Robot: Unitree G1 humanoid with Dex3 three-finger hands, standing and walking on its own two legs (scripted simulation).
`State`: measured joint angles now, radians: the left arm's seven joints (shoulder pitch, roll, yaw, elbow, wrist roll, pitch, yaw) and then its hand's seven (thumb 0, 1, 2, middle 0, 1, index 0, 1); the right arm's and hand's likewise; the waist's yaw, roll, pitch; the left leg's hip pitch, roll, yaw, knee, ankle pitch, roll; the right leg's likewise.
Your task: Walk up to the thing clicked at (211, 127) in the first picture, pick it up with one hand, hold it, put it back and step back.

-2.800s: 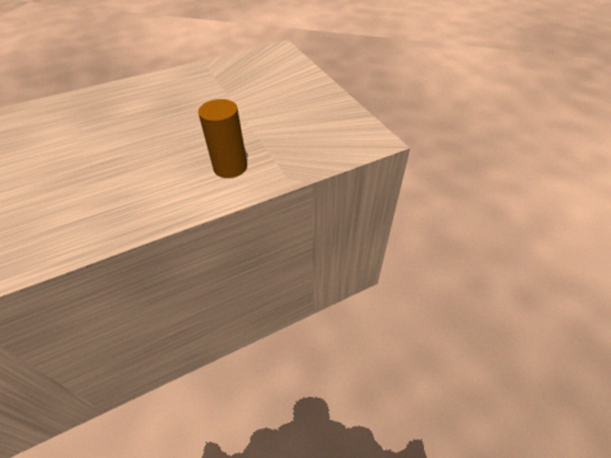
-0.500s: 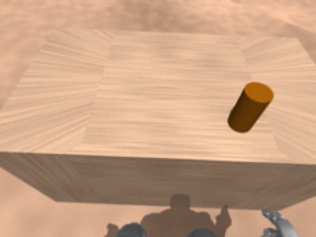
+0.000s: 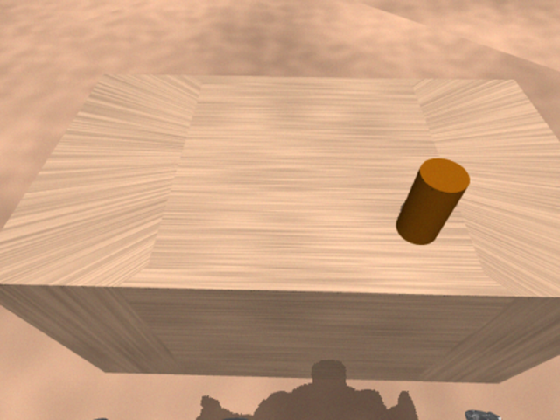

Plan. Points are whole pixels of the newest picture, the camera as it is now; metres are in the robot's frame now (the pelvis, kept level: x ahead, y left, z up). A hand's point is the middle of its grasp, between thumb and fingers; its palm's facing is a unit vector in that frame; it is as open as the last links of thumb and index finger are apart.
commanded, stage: walk up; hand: right
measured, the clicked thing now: (429, 204) +0.49 -0.27 -0.04
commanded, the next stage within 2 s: stand in 0.62 s
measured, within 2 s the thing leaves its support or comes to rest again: neither
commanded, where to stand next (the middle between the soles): +0.04 +0.00 m, yaw -2 degrees
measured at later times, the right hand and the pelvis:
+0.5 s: hand out of the picture +0.11 -0.26 -0.14, palm faces -0.04 +0.94 -0.34, open 7.4 cm; pelvis +0.01 -0.01 +0.01, yaw +1 degrees
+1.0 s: hand out of the picture +0.11 -0.27 -0.14, palm faces -0.02 +0.95 -0.33, open 7.4 cm; pelvis +0.03 -0.02 +0.01, yaw +0 degrees
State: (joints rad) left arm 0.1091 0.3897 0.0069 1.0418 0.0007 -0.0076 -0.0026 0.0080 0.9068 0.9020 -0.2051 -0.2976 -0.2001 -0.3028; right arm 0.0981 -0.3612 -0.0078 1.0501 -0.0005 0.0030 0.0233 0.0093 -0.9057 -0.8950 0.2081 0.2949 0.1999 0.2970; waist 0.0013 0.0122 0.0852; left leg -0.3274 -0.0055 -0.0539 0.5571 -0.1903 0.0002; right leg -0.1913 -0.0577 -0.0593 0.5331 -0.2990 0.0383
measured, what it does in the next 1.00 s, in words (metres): stands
